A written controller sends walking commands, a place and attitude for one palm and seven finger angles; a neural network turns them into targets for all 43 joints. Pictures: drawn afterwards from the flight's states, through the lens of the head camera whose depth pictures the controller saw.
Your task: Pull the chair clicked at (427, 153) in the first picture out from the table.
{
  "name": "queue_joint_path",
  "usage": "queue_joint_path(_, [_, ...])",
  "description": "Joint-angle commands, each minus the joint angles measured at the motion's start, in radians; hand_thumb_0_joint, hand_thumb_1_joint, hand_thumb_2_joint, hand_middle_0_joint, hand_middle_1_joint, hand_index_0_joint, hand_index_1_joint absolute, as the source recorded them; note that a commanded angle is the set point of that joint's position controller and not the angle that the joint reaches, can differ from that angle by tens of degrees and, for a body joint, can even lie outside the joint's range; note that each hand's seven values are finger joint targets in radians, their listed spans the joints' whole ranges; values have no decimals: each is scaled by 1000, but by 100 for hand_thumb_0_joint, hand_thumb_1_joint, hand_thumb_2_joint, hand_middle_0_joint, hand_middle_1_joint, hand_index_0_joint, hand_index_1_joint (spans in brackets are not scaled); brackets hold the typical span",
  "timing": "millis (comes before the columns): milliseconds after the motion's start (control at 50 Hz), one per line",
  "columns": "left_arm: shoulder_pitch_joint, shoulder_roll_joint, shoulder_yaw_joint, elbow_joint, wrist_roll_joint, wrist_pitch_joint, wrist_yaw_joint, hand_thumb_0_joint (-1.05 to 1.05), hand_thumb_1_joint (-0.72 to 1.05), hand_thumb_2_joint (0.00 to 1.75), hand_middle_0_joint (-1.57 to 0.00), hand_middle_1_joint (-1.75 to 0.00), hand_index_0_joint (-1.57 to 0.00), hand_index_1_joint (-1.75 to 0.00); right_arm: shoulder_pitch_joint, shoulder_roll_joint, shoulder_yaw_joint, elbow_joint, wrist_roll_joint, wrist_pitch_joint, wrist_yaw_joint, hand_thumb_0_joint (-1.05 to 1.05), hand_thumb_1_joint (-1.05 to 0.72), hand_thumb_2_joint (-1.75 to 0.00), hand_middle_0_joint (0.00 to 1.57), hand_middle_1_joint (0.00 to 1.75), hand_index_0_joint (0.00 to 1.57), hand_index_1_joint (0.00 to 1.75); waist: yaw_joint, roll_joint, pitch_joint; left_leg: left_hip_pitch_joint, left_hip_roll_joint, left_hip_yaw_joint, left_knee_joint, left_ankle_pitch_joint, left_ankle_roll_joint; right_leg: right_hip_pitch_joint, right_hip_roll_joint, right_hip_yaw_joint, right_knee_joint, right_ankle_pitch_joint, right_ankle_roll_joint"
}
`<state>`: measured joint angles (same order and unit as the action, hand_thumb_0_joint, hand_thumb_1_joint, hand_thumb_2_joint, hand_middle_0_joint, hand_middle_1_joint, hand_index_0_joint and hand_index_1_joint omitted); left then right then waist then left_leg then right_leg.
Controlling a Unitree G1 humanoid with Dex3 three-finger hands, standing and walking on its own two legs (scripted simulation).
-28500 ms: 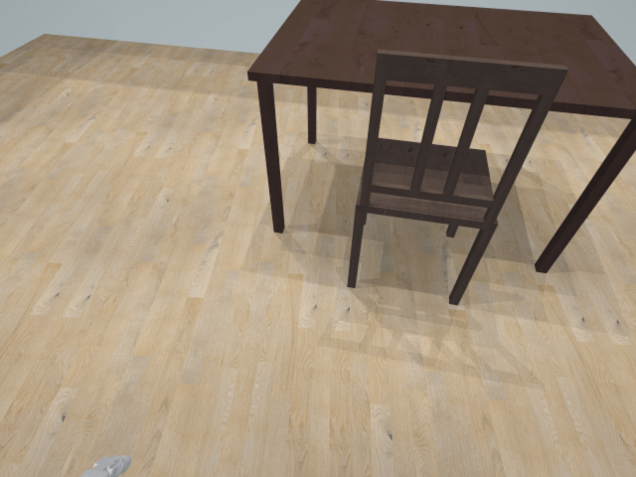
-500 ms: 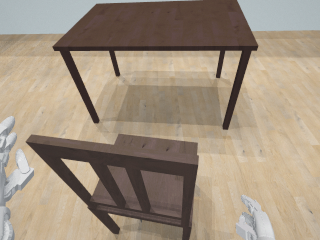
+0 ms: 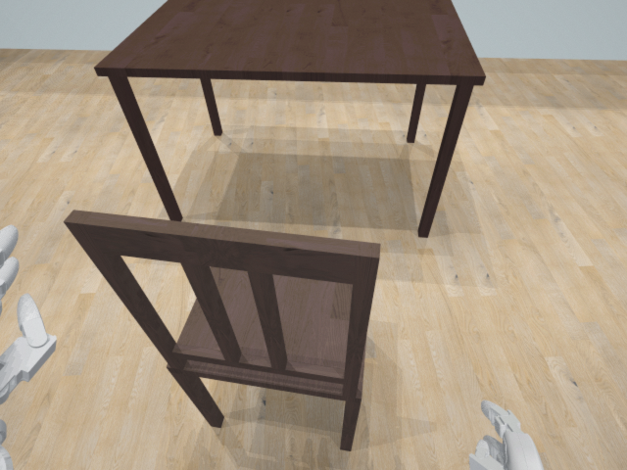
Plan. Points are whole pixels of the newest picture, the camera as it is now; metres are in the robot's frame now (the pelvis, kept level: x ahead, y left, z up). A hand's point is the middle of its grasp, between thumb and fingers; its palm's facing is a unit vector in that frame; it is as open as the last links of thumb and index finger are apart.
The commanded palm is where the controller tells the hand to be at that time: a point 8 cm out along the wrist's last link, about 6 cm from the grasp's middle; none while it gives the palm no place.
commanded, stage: step back with the hand held close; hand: left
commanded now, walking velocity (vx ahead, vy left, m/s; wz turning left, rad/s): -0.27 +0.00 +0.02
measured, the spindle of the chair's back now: (216, 316) +0.36 +0.20 -0.08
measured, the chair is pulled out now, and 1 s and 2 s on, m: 0.61 0.61 0.61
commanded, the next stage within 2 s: stop stepping back and stand still in 0.80 s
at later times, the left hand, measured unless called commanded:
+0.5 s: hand out of the picture +0.12 +0.28 +0.17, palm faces +0.57 -0.68 -0.46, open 7.4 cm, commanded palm +0.06 +0.31 +0.18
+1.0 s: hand out of the picture +0.08 +0.22 +0.18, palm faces +0.30 -0.74 -0.60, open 7.4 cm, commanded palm +0.01 +0.28 +0.18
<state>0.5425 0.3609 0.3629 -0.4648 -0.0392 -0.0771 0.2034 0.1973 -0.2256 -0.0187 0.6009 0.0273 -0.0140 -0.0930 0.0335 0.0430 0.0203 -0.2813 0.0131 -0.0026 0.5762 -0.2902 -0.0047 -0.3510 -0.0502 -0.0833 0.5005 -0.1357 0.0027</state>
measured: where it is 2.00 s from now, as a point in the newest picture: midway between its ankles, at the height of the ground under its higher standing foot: outside the picture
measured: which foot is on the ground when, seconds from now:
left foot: down 0.00-0.96, up 0.98-1.00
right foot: down 0.00-0.60, up 0.62-0.88, down 0.90-1.00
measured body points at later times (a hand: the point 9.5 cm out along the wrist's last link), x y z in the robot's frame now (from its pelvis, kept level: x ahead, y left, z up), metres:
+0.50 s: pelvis -0.06 +0.00 -0.01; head -0.04 +0.00 +0.43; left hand +0.09 +0.31 +0.19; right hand +0.12 -0.23 -0.11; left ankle -0.01 +0.13 -0.72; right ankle +0.08 -0.12 -0.73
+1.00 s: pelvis -0.13 -0.02 +0.00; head -0.06 -0.03 +0.44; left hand +0.06 +0.26 +0.21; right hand +0.05 -0.24 -0.10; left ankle -0.06 +0.12 -0.73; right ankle -0.18 -0.17 -0.73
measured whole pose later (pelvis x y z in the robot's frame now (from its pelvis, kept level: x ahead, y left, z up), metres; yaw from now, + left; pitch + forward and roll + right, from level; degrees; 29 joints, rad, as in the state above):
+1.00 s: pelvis -0.13 -0.02 +0.00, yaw +0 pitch +3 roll -4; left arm 0.59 0.49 0.48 -0.61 -0.05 -0.27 0.13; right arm 0.12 -0.18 -0.02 0.64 0.01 -0.13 -0.02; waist 0.00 0.09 0.10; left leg -0.50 0.13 -0.02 0.65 -0.19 -0.03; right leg -0.19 0.04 -0.03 0.42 -0.28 0.03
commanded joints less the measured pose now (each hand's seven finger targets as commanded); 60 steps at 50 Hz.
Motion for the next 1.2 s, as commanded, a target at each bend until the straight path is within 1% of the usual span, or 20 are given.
queue_joint_path(0, [-104, 248, 166, -241, 16, -80, 31, 0, 90, 90, -20, -30, -20, -30, -92, -113, -25, -166, -11, -67, -17, 0, -90, -90, 20, 30, 20, 30, -18, -29, -31, -133, 68, -83, -124, -255, 43, 21, -120, 175, -204, -447, -23])
queue_joint_path(200, [51, 225, 219, -251, 24, -113, 27, 0, 90, 90, -20, -30, -20, -30, -78, -129, -47, -200, 1, -101, 3, 0, -90, -90, 20, 30, 20, 30, -14, 170, -67, -479, 163, -155, -271, -376, 84, 349, -16, 78, 107, -191, 11])
queue_joint_path(300, [-6, 231, 215, -242, 24, -129, 19, 0, 90, 90, -20, -30, -20, -30, -55, -126, -56, -175, -2, -124, 2, 0, -90, -90, 20, 30, 20, 30, -21, 32, -38, -452, 133, -124, -157, -350, 72, 252, -44, 135, 79, -126, -9])
queue_joint_path(400, [-111, 253, 199, -255, 33, -138, 29, 0, 90, 90, -20, -30, -20, -30, -39, -113, -48, -132, -26, -131, 9, 0, -90, -90, 20, 30, 20, 30, -26, -178, -12, -194, 22, -36, 205, -354, 25, -163, -197, 368, -276, -631, -91])
queue_joint_path(460, [-133, 271, 191, -267, 22, -137, 28, 0, 90, 90, -20, -30, -20, -30, -51, -103, -31, -92, -35, -118, 22, 0, -90, -90, 20, 30, 20, 30, -41, -295, -137, 62, -8, 30, 325, -157, 10, -211, -266, 264, -320, -485, -105])
queue_joint_path(520, [-79, 276, 216, -281, 12, -164, 23, 0, 90, 90, -20, -30, -20, -30, -68, -90, -16, -113, -32, -112, 10, 0, -90, -90, 20, 30, 20, 30, -33, -144, -97, 49, 19, 16, 21, -213, 23, -178, -173, 177, -220, -496, -40])
queue_joint_path(540, [-69, 268, 220, -300, 16, -174, 22, 0, 90, 90, -20, -30, -20, -30, -64, -111, -24, -120, -34, -114, 7, 0, -90, -90, 20, 30, 20, 30, -30, -40, -66, -50, 79, -68, -129, -302, 53, -127, -119, 166, -126, -495, -23])
queue_joint_path(580, [-57, 258, 252, -314, 32, -190, 32, 0, 90, 90, -20, -30, -20, -30, -88, -141, -50, -127, -29, -135, 1, 0, -90, -90, 20, 30, 20, 30, -41, 304, -27, -380, 346, -349, -384, -386, 179, 78, 56, 58, 410, -277, 23])
queue_joint_path(620, [-83, 255, 249, -354, 14, -194, 16, 0, 90, 90, -20, -30, -20, -30, -76, -101, -68, -109, -45, -159, 6, 0, -90, -90, 20, 30, 20, 30, -63, 247, -39, -356, 373, -324, -357, -80, 187, 4, 58, 141, 729, -327, 18])
queue_joint_path(660, [-30, 218, 212, -381, -3, -207, -1, 0, 90, 90, -20, -30, -20, -30, -68, -126, -89, -103, -26, -174, 36, 0, -90, -90, 20, 30, 20, 30, -45, 165, -74, -120, 295, -156, -208, 230, 143, -130, 65, 112, 660, -337, 11])
queue_joint_path(720, [31, 203, 213, -389, -17, -225, -8, 0, 90, 90, -20, -30, -20, -30, -40, -111, -87, -67, -24, -195, 50, 0, -90, -90, 20, 30, 20, 30, -30, 200, -172, 185, 265, -124, -129, 599, 113, -177, 41, 73, 381, -343, 7])
queue_joint_path(820, [-11, 244, 235, -342, -17, -247, -23, 0, 90, 90, -20, -30, -20, -30, -72, -109, -60, -41, -55, -219, 46, 0, -90, -90, 20, 30, 20, 30, -41, 259, -190, 228, 279, -194, -94, 601, 88, -23, 32, 75, -68, -206, 0])
queue_joint_path(920, [156, 302, 313, -316, -24, -253, -50, 0, 90, 90, -20, -30, -20, -30, -56, -100, -61, -95, -21, -164, 60, 0, -90, -90, 20, 30, 20, 30, -21, 37, -285, 137, 152, -48, 60, 264, 27, 190, -22, 39, -228, 136, -11])
queue_joint_path(940, [194, 290, 293, -291, -34, -232, -55, 0, 90, 90, -20, -30, -20, -30, -30, -102, -83, -120, -7, -142, 61, 0, -90, -90, 20, 30, 20, 30, -32, -241, -317, 41, 55, 16, 189, 146, -10, 221, -128, 199, -139, 360, -86])
queue_joint_path(960, [185, 290, 288, -277, -45, -215, -49, 0, 90, 90, -20, -30, -20, -30, -39, -105, -91, -138, 17, -124, 58, 0, -90, -90, 20, 30, 20, 30, -47, -351, -275, -51, 6, 16, 279, -19, -18, 214, -247, 281, -120, 477, -152])
queue_joint_path(1000, [237, 278, 313, -207, -48, -176, -27, 0, 90, 90, -20, -30, -20, -30, -71, -74, -63, -151, 21, -95, 52, 0, -90, -90, 20, 30, 20, 30, -50, -247, -228, -152, 32, -47, 243, -129, -4, 252, -272, 260, -84, 454, -170])
queue_joint_path(1020, [210, 283, 313, -198, -38, -163, -15, 0, 90, 90, -20, -30, -20, -30, -83, -61, -42, -146, 15, -86, 47, 0, -90, -90, 20, 30, 20, 30, -71, -183, -210, -117, 37, -33, 100, -72, 1, 240, -235, 208, -53, 397, -121])
queue_joint_path(1080, [114, 273, 263, -181, -30, -169, -1, 0, 90, 90, -20, -30, -20, -30, -103, -96, -47, -138, 12, -113, 10, 0, -90, -90, 20, 30, 20, 30, -57, -61, -160, 55, 84, -40, -168, 418, 38, 200, -79, 88, 65, 345, -13])
queue_joint_path(1140, [79, 252, 212, -193, -20, -172, -13, 0, 90, 90, -20, -30, -20, -30, -59, -115, -66, -124, 4, -133, 13, 0, -90, -90, 20, 30, 20, 30, -41, 34, -159, 214, 155, -88, -83, 760, 62, 125, -42, 80, 22, 177, 4])
queue_joint_path(1180, [13, 247, 180, -243, -12, -175, -21, 0, 90, 90, -20, -30, -20, -30, -74, -95, -48, -112, 0, -144, 15, 0, -90, -90, 20, 30, 20, 30, -46, 149, -90, 116, 155, -108, -137, 565, 55, 155, -44, 62, -56, 11, 9])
